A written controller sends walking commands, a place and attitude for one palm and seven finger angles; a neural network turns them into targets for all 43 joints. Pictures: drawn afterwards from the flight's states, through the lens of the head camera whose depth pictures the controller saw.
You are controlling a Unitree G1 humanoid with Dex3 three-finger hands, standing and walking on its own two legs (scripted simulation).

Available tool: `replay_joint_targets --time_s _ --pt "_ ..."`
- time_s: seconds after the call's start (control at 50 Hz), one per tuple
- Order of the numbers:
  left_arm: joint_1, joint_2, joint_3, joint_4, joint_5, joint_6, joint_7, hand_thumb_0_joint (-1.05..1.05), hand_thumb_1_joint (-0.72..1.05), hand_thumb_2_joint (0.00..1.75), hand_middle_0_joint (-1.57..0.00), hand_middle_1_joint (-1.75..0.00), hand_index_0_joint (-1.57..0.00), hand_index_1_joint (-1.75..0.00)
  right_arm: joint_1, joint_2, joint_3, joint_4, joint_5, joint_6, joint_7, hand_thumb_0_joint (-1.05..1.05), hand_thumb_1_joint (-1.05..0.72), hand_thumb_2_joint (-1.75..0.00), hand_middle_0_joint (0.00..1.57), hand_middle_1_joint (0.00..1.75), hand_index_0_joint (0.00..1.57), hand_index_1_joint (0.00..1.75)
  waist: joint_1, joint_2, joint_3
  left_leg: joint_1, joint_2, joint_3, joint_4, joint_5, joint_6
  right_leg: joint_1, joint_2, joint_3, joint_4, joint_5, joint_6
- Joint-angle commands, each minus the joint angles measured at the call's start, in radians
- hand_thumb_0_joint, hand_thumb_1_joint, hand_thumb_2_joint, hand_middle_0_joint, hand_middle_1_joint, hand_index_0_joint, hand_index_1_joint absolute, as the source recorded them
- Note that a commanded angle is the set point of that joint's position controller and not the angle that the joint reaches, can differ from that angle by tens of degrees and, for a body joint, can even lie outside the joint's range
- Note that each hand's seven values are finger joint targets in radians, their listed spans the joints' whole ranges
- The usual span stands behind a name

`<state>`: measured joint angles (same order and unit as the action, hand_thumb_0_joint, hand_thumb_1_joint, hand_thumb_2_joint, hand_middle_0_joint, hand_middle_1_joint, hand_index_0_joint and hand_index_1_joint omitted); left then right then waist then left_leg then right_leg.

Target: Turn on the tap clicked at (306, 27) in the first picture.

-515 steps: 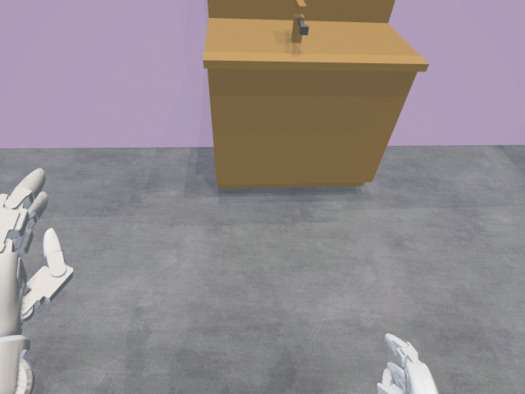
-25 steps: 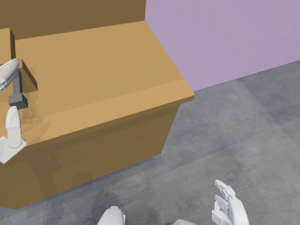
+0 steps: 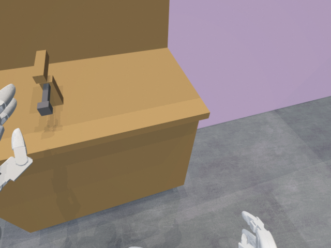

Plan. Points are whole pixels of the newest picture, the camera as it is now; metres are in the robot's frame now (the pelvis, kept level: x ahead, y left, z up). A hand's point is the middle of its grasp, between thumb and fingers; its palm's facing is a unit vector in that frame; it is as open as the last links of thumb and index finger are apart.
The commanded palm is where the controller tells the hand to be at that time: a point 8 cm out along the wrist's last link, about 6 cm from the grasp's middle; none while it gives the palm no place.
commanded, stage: come to a stop and stand still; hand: left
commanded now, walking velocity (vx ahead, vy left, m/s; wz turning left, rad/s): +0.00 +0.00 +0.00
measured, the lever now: (45, 108) +0.43 +0.36 +0.08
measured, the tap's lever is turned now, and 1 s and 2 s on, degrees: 0 0 0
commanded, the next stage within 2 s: look again from close up in 0.60 s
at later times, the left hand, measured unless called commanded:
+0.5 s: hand (29, 161) +0.22 +0.25 +0.18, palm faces +0.33 -0.86 -0.40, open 7.4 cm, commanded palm +0.16 +0.30 +0.19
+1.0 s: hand (30, 157) +0.24 +0.27 +0.15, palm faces +0.34 -0.87 -0.35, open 7.4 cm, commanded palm +0.18 +0.30 +0.19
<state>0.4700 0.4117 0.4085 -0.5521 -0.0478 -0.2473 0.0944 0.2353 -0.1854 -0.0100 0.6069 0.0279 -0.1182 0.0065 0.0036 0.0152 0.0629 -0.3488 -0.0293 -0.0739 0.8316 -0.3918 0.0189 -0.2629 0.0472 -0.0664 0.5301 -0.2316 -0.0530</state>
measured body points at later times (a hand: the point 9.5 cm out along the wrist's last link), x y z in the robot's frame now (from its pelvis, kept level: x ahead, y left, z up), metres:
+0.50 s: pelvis -0.01 +0.02 +0.01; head -0.01 +0.01 +0.46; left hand +0.19 +0.29 +0.20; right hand +0.16 -0.20 -0.07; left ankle -0.01 +0.12 -0.73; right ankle +0.04 -0.10 -0.73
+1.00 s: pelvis +0.01 +0.03 +0.02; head +0.02 +0.05 +0.46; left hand +0.21 +0.32 +0.17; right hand +0.19 -0.19 -0.05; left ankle -0.01 +0.12 -0.73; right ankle +0.04 -0.10 -0.73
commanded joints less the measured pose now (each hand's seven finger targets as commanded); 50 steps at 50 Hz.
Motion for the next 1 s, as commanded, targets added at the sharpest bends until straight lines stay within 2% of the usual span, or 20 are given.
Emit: replay_joint_targets --time_s 0.0,0.06,0.08,0.1,0.12,0.16,0.2,0.22,0.24,0.26,0.28,0.3,0.32,0.38,0.46,0.48,0.62,0.7,0.84,0.98 --pt "-0.068 0.111 0.078 -0.01 -0.011 0.007 0.029 0.0 0.9 0.9 -0.2 -0.3 -0.2 -0.3 -0.076 -0.099 -0.029 -0.131 -0.006 -0.029 -0.032 0.0 -0.9 -0.9 0.2 0.3 0.2 0.3 -0.019 -0.142 -0.06 0.048 0.048 0.013 -0.109 0.023 0.006 -0.114 -0.289 0.299 -0.237 -0.209 -0.115" --pt "-0.164 0.095 0.026 -0.069 0.002 -0.005 0.039 0.0 0.9 0.9 -0.2 -0.3 -0.2 -0.3 -0.083 -0.108 -0.027 -0.131 -0.017 -0.053 -0.052 0.0 -0.9 -0.9 0.2 0.3 0.2 0.3 -0.012 -0.049 -0.092 0.182 0.01 0.083 -0.411 0.113 0.014 -0.046 -0.174 0.184 -0.182 -0.217 -0.024" --pt "-0.216 0.104 0.016 -0.149 0.003 -0.013 0.042 0.0 0.9 0.9 -0.2 -0.3 -0.2 -0.3 -0.102 -0.119 -0.034 -0.14 -0.016 -0.073 -0.062 0.0 -0.9 -0.9 0.2 0.3 0.2 0.3 -0.008 0.019 -0.101 0.23 0.053 0.057 -0.488 0.175 0.027 -0.029 -0.145 0.172 -0.113 -0.137 -0.008" --pt "-0.222 0.111 0.013 -0.198 0.008 -0.019 0.046 0.0 0.9 0.9 -0.2 -0.3 -0.2 -0.3 -0.102 -0.134 -0.039 -0.146 -0.021 -0.081 -0.062 0.0 -0.9 -0.9 0.2 0.3 0.2 0.3 0.01 0.093 -0.13 0.236 0.12 -0.031 -0.506 0.231 0.049 0.007 -0.102 0.135 -0.058 -0.087 0.016" --pt "-0.211 0.123 0.019 -0.226 0.015 -0.018 0.049 0.0 0.9 0.9 -0.2 -0.3 -0.2 -0.3 -0.102 -0.145 -0.044 -0.16 -0.017 -0.084 -0.057 0.0 -0.9 -0.9 0.2 0.3 0.2 0.3 0.021 0.105 -0.15 0.228 0.161 -0.079 -0.476 0.328 0.065 0.03 -0.073 0.106 -0.029 -0.027 0.034" --pt "-0.201 0.134 0.027 -0.268 0.02 -0.013 0.051 0.0 0.9 0.9 -0.2 -0.3 -0.2 -0.3 -0.129 -0.121 -0.027 -0.164 -0.015 -0.081 -0.045 0.0 -0.9 -0.9 0.2 0.3 0.2 0.3 0.017 0.192 -0.133 0.124 0.155 -0.085 -0.471 0.347 0.054 0.125 -0.074 0.07 -0.047 0.055 0.047" --pt "-0.204 0.145 0.051 -0.275 0.024 -0.019 0.059 0.0 0.9 0.9 -0.2 -0.3 -0.2 -0.3 -0.128 -0.125 -0.03 -0.161 -0.014 -0.087 -0.041 0.0 -0.9 -0.9 0.2 0.3 0.2 0.3 0.022 0.139 -0.121 0.061 0.132 -0.057 -0.468 0.272 0.034 0.191 -0.078 0.076 -0.079 0.068 0.04" --pt "-1.108 0.874 0.594 -0.386 0.184 -0.121 0.053 0.0 0.9 0.9 -0.2 -0.3 -0.2 -0.3 0.022 -0.14 -0.026 -0.114 -0.073 -0.135 -0.044 0.0 -0.9 -0.9 0.2 0.3 0.2 0.3 0.053 0.051 -0.041 -0.086 0.114 0.043 -0.297 0.348 0.038 0.113 -0.109 0.158 -0.1 0.141 0.032" --pt "-0.56 0.271 0.193 0.158 0.058 -0.083 0.002 0.0 0.9 0.9 -0.2 -0.3 -0.2 -0.3 -0.039 -0.04 0.004 -0.083 -0.043 -0.142 -0.037 0.0 -0.9 -0.9 0.2 0.3 0.2 0.3 0.027 -0.027 -0.206 0.091 0.024 0.022 -0.308 0.276 0.003 0.08 -0.18 0.216 -0.123 0.222 -0.053" --pt "-0.347 0.206 0.137 0.061 0.017 -0.078 0.006 0.0 0.9 0.9 -0.2 -0.3 -0.2 -0.3 -0.062 -0.098 -0.027 -0.145 -0.024 -0.143 -0.035 0.0 -0.9 -0.9 0.2 0.3 0.2 0.3 0.036 0.029 -0.127 0.13 0.043 0.037 -0.347 0.283 -0.024 0.1 -0.178 0.275 -0.168 0.293 -0.047" --pt "-0.264 0.071 0.069 0.177 -0.002 -0.062 0.008 0.0 0.9 0.9 -0.2 -0.3 -0.2 -0.3 -0.055 -0.103 -0.029 -0.146 -0.008 -0.142 -0.023 0.0 -0.9 -0.9 0.2 0.3 0.2 0.3 0.014 0.097 -0.2 0.181 0.057 0.059 -0.387 0.349 -0.034 0.169 -0.171 0.243 -0.107 0.336 -0.051" --pt "-0.302 0.118 0.066 0.06 -0.003 -0.075 0.006 0.0 0.9 0.9 -0.2 -0.3 -0.2 -0.3 -0.057 -0.14 -0.037 -0.15 -0.014 -0.127 -0.017 0.0 -0.9 -0.9 0.2 0.3 0.2 0.3 0.015 0.154 -0.24 0.165 0.067 0.04 -0.408 0.392 -0.026 0.196 -0.147 0.191 -0.082 0.298 -0.02" --pt "-0.221 0.099 0.054 0.045 -0.009 -0.075 0.005 0.0 0.9 0.9 -0.2 -0.3 -0.2 -0.3 -0.062 -0.147 -0.042 -0.151 -0.014 -0.122 -0.008 0.0 -0.9 -0.9 0.2 0.3 0.2 0.3 0.027 0.15 -0.247 0.159 0.09 0.023 -0.419 0.417 -0.018 0.203 -0.132 0.169 -0.079 0.262 -0.004" --pt "-0.022 0.032 -0.015 0.056 -0.017 -0.051 0.002 0.0 0.9 0.9 -0.2 -0.3 -0.2 -0.3 -0.095 -0.138 -0.034 -0.175 -0.003 -0.101 0.006 0.0 -0.9 -0.9 0.2 0.3 0.2 0.3 0.039 0.042 -0.185 0.092 0.107 0.015 -0.474 0.352 -0.003 0.204 -0.103 0.111 -0.09 0.202 0.025" --pt "-0.064 0.132 0.08 0.048 -0.009 -0.034 0.015 0.0 0.9 0.9 -0.2 -0.3 -0.2 -0.3 -0.114 -0.139 -0.027 -0.196 -0.009 -0.072 -0.022 0.0 -0.9 -0.9 0.2 0.3 0.2 0.3 0.036 -0.167 -0.142 0.025 0.095 0.011 -0.508 0.148 0.001 0.17 -0.097 0.119 -0.158 0.02 0.044" --pt "-0.103 0.185 0.126 0.008 -0.01 -0.034 0.022 0.0 0.9 0.9 -0.2 -0.3 -0.2 -0.3 -0.123 -0.139 -0.026 -0.202 -0.007 -0.066 -0.032 0.0 -0.9 -0.9 0.2 0.3 0.2 0.3 0.031 -0.148 -0.127 0.045 0.084 0.018 -0.51 0.14 0.0 0.145 -0.094 0.124 -0.171 -0.01 0.042" --pt "-0.351 0.129 0.03 -0.142 0.021 -0.061 0.022 0.0 0.9 0.9 -0.2 -0.3 -0.2 -0.3 -0.123 -0.128 -0.003 -0.193 -0.029 -0.104 -0.054 0.0 -0.9 -0.9 0.2 0.3 0.2 0.3 0.026 0.143 -0.108 0.036 0.076 0.027 -0.553 -0.009 0.02 0.152 -0.073 0.136 -0.182 -0.087 0.037" --pt "-0.304 0.075 -0.021 -0.107 0.031 -0.048 0.027 0.0 0.9 0.9 -0.2 -0.3 -0.2 -0.3 -0.106 -0.131 -0.004 -0.177 -0.033 -0.121 -0.042 0.0 -0.9 -0.9 0.2 0.3 0.2 0.3 0.028 0.103 -0.128 0.069 0.056 0.042 -0.532 0.078 0.001 0.177 -0.065 0.129 -0.195 -0.014 0.037" --pt "-0.149 0.077 0.024 0.041 0.019 -0.018 0.018 0.0 0.9 0.9 -0.2 -0.3 -0.2 -0.3 -0.096 -0.136 -0.011 -0.182 -0.034 -0.072 -0.034 0.0 -0.9 -0.9 0.2 0.3 0.2 0.3 0.026 -0.026 -0.102 0.043 0.041 0.049 -0.523 0.205 -0.025 0.2 -0.059 0.108 -0.228 0.098 0.04" --pt "-0.174 0.134 0.059 -0.139 0.005 -0.029 0.008 0.0 0.9 0.9 -0.2 -0.3 -0.2 -0.3 -0.119 -0.13 -0.006 -0.217 -0.036 -0.061 -0.038 0.0 -0.9 -0.9 0.2 0.3 0.2 0.3 0.022 0.071 -0.197 0.135 0.038 0.065 -0.494 0.423 -0.031 0.255 -0.046 0.069 -0.15 0.348 0.043"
